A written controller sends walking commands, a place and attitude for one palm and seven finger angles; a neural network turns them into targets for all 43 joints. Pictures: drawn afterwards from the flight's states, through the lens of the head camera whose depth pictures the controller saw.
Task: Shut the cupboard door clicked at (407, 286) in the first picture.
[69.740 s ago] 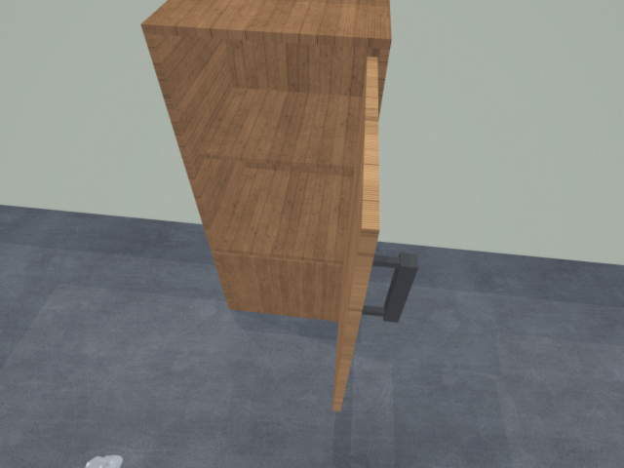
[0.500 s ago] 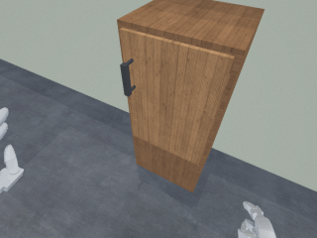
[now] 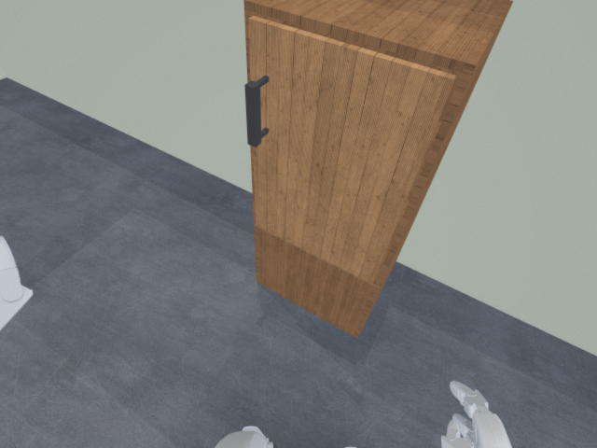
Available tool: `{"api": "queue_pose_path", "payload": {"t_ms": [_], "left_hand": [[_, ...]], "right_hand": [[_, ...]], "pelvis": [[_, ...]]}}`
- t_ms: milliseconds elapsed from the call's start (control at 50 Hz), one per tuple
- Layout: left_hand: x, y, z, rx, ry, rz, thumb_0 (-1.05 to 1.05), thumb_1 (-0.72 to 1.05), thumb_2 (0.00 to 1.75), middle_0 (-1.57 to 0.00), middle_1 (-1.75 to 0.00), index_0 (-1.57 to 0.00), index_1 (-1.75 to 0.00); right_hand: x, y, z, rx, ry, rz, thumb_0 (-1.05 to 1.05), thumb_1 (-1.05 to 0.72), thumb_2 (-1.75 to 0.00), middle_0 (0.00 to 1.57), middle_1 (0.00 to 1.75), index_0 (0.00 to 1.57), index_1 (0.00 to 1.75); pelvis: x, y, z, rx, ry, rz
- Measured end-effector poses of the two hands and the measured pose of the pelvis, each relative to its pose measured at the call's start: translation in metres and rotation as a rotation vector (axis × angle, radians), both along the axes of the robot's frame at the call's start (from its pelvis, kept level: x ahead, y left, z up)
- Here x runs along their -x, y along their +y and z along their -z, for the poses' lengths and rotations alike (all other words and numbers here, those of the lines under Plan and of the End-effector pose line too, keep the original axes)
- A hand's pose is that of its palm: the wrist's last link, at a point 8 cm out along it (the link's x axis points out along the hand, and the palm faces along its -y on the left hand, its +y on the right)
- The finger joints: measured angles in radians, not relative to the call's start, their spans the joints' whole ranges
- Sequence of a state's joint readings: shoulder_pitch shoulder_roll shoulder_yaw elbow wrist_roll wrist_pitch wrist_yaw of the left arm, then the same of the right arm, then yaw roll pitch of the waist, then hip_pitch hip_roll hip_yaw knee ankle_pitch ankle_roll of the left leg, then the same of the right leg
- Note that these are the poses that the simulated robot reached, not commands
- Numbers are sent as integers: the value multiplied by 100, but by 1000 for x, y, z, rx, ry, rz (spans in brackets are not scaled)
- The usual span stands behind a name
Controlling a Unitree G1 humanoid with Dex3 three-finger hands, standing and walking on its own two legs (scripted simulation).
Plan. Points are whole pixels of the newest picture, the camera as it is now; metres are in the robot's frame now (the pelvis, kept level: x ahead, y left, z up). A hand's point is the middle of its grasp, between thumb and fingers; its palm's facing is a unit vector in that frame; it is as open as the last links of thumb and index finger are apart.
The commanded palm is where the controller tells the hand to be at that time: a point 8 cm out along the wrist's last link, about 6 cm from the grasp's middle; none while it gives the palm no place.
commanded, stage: step back with the hand held close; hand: left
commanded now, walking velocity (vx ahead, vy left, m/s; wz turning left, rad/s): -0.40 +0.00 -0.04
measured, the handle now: (259, 111) +0.75 +0.12 +0.05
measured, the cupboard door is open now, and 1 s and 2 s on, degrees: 0 0 0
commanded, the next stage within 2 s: stop stepping back and stand still in 0.32 s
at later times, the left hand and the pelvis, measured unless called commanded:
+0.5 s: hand out of the picture +0.08 +0.31 +0.20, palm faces +0.53 -0.76 -0.37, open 7.4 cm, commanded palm +0.02 +0.33 +0.20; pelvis -0.11 +0.03 +0.01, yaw +2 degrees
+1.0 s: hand out of the picture +0.06 +0.31 +0.19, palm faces +0.37 -0.82 -0.43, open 7.4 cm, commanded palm +0.00 +0.34 +0.20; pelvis -0.16 +0.05 +0.03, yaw -5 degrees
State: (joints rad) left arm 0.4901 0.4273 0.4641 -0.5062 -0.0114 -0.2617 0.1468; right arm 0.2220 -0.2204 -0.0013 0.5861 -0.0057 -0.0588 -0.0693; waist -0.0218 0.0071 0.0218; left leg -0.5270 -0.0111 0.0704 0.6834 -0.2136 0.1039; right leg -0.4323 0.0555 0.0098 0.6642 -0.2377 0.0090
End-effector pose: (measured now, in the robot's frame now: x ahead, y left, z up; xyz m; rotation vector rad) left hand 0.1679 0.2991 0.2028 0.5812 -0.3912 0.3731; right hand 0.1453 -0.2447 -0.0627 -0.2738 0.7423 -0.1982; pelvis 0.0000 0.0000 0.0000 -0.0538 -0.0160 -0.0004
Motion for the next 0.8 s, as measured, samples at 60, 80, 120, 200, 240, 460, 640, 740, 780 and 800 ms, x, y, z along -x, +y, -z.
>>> {"api": "queue_pose_path", "payload": {"t_ms": [60, 80, 120, 200, 240, 460, 640, 740, 780, 800], "left_hand": [[16, 2, -3, -27, -19, -10, 1, 89, 90, -22, -30, -21, -30], [24, 3, -4, -37, -24, -18, 1, 89, 90, -22, -30, -21, -30], [40, 4, -6, -49, -28, -40, 1, 89, 90, -22, -30, -21, -30], [76, 6, -9, -42, -40, -96, 1, 89, 90, -22, -30, -22, -30], [92, 9, -7, -9, -47, -126, 1, 89, 90, -22, -30, -22, -30], [128, 48, 1, 91, -31, -130, 1, 89, 90, -21, -30, -21, -30], [143, 29, -5, 86, 22, -8, 1, 89, 90, -21, -30, -21, -30], [145, 32, 2, 122, 72, 12, 1, 89, 90, -22, -30, -21, -30], [145, 36, 5, 128, 67, 22, 1, 89, 90, -22, -30, -21, -30], [144, 39, 7, 131, 62, 26, 1, 89, 90, -22, -30, -21, -30]], "right_hand": [[4, 0, 3, 3, -6, -19, 2, -90, -90, 20, 30, 20, 30], [5, 0, 3, 3, -7, -27, 2, -90, -90, 20, 30, 20, 30], [8, 0, 5, 0, -9, -45, 2, -90, -90, 20, 30, 20, 30], [12, 4, 7, -9, -5, -90, 2, -91, -90, 20, 30, 20, 30], [17, 8, 6, -7, 20, -111, 2, -91, -90, 20, 30, 20, 30], [63, 53, -17, -11, -42, -113, 2, -91, -90, 20, 30, 20, 30], [138, 59, -14, -84, -46, -56, 1, -90, -90, 21, 30, 20, 30], [187, 42, -8, -45, 42, 45, 2, -90, -90, 21, 30, 20, 30], [204, 35, -8, -11, 64, 88, 2, -90, -90, 21, 30, 20, 30], [212, 32, -8, 6, 75, 108, 2, -90, -90, 20, 30, 20, 30]], "pelvis": [[9, -3, 4, 9, -3, -37], [13, -4, 5, 11, -7, -46], [20, -6, 6, 15, -14, -67], [36, -8, 7, -7, -15, -98], [43, -5, 3, -25, -13, -99], [103, 23, -9, -9, 10, -66], [141, 27, -14, -3, 24, 33], [150, 35, -18, -8, 9, 67], [151, 41, -18, -4, 3, 64], [152, 43, -17, -5, -4, 62]]}}
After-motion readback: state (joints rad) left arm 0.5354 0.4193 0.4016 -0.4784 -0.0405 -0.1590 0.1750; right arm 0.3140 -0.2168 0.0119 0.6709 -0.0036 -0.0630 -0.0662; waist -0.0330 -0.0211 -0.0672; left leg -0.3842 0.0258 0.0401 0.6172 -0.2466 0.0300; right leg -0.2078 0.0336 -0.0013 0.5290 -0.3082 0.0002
